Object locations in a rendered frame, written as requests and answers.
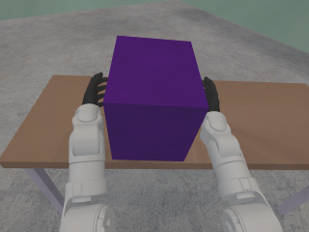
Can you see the carton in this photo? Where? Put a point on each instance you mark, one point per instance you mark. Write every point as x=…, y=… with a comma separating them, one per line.
x=154, y=101

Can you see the right robot upper arm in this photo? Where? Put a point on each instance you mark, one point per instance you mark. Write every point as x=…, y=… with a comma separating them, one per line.
x=253, y=217

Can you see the right robot hand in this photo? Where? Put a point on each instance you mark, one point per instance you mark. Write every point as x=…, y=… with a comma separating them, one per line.
x=211, y=95

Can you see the left robot upper arm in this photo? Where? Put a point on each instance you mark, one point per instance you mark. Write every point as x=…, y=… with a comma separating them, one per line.
x=89, y=218

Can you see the robot right forearm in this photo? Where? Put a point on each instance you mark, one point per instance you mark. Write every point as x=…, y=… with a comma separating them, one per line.
x=235, y=183

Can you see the robot left forearm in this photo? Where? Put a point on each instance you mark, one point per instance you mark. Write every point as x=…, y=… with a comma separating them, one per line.
x=87, y=180

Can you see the left robot hand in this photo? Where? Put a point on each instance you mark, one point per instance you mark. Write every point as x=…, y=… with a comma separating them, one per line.
x=91, y=95

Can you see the table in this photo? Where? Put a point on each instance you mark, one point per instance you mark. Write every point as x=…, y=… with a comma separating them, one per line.
x=270, y=120

